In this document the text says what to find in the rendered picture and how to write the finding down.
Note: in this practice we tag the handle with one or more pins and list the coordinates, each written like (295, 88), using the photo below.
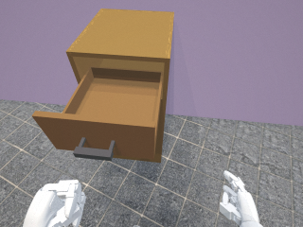
(94, 153)

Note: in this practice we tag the cabinet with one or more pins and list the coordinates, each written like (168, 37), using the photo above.
(127, 39)

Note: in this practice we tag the robot left hand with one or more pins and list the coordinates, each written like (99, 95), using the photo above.
(63, 199)

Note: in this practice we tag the drawer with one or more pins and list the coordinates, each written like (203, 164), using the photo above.
(109, 104)

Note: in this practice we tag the robot right hand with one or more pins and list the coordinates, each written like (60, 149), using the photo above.
(241, 207)

